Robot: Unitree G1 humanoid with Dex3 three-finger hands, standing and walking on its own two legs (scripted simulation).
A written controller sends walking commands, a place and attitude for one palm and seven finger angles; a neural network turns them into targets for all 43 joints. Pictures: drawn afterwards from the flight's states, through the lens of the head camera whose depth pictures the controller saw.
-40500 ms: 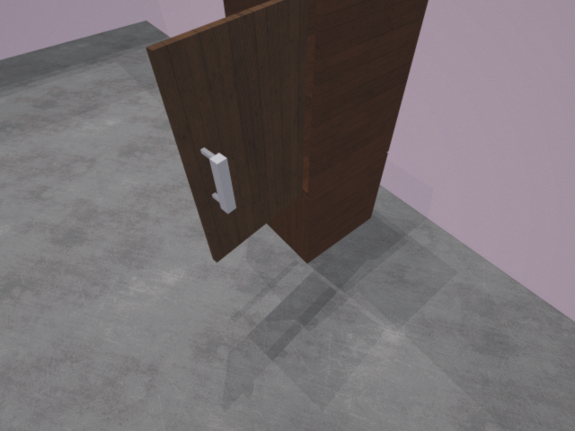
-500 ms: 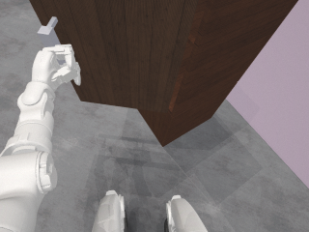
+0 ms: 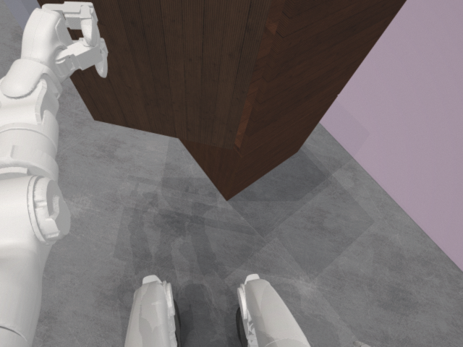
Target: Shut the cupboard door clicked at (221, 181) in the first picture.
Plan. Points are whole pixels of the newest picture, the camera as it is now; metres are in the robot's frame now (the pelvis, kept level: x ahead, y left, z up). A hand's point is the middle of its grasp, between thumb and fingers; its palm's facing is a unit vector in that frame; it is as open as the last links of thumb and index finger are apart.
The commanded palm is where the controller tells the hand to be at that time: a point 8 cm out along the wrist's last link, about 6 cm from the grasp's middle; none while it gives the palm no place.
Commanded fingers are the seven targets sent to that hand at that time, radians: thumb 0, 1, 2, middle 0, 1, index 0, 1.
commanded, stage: push the door shut along its arc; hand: left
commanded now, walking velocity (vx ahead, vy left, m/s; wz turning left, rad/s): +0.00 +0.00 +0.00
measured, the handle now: (48, 26) +0.62 +0.23 +0.10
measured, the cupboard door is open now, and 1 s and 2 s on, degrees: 42 33 33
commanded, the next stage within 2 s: pull the fist back off the door in 0.54 s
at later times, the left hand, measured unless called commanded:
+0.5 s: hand (115, 32) +0.59 +0.12 +0.11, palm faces -0.33 -0.94 -0.02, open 3.4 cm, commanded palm +0.61 +0.13 +0.10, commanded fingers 0.00 0.90 0.90 -1.30 -1.50 -1.30 -1.50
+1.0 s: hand (134, 29) +0.61 +0.10 +0.10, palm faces +0.11 -0.99 +0.00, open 3.1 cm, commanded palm +0.57 +0.13 +0.10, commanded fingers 0.00 0.90 0.90 -1.30 -1.50 -1.30 -1.50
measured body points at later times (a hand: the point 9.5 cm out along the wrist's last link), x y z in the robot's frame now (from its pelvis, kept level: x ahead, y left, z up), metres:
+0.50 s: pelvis +0.00 +0.00 -0.01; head +0.19 +0.02 +0.40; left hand +0.60 +0.18 +0.12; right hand -0.02 -0.27 -0.11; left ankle +0.08 +0.12 -0.60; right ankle +0.02 -0.14 -0.60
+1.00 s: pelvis +0.01 -0.01 +0.01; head +0.19 +0.01 +0.42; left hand +0.60 +0.15 +0.10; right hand -0.04 -0.23 -0.10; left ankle +0.08 +0.12 -0.60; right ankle +0.02 -0.14 -0.60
